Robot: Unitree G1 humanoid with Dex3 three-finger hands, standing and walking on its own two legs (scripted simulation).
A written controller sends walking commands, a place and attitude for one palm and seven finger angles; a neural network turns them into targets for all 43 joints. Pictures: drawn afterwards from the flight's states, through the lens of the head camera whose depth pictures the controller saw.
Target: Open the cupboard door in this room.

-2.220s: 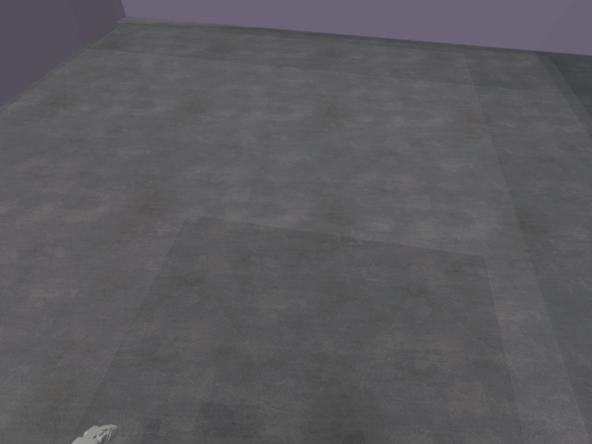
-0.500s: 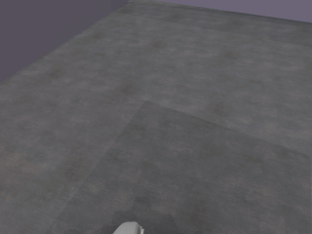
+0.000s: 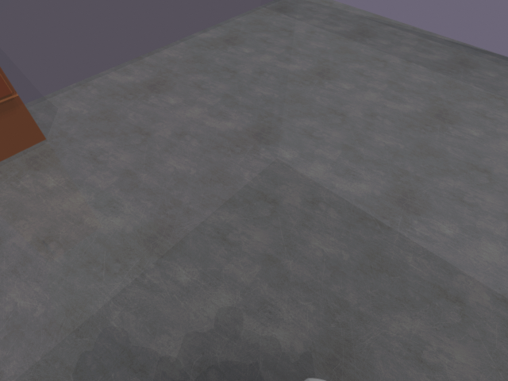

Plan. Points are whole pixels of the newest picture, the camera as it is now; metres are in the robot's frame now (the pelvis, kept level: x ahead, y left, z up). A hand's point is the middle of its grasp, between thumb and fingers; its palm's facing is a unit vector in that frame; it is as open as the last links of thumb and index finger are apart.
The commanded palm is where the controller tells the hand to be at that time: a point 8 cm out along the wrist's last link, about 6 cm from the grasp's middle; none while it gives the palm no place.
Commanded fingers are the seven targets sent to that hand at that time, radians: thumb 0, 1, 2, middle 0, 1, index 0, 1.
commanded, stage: turn or walk to find it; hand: left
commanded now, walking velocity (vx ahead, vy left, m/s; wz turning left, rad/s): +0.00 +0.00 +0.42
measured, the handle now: out of the picture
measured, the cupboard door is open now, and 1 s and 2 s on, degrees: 0 0 0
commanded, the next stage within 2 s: stand and wait in 1.00 s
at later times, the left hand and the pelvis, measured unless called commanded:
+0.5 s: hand out of the picture -0.03 +0.19 -0.18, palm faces +0.26 -0.94 -0.22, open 7.4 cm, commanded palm none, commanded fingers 0.00 0.90 0.90 -0.20 -0.30 -0.20 -0.30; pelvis -0.03 -0.01 -0.01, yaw +14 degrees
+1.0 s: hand out of the picture -0.05 +0.21 -0.15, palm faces +0.42 -0.87 -0.26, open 7.4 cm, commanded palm none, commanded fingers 0.00 0.90 0.90 -0.20 -0.30 -0.20 -0.30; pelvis -0.06 -0.01 +0.00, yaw +24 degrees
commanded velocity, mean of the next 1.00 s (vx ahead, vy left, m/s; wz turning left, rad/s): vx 0.00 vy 0.00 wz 0.41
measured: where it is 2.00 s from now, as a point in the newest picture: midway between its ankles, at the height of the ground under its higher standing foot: outside the picture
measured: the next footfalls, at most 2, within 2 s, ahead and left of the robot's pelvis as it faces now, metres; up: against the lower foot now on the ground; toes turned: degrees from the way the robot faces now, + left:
right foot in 0.14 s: +0.05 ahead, -0.13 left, +0.00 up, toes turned +0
left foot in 0.52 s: -0.03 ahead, +0.11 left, +0.00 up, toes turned +19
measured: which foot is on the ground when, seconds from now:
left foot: down 0.00-0.14, up 0.16-0.50, down 0.52-1.00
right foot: up 0.00-0.12, down 0.14-0.54, up 0.56-1.00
